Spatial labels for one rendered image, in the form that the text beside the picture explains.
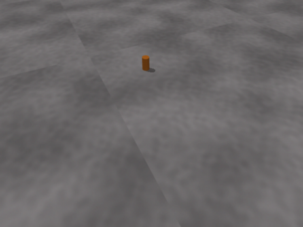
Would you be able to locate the can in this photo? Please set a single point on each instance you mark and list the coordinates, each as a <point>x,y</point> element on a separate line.
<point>145,62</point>

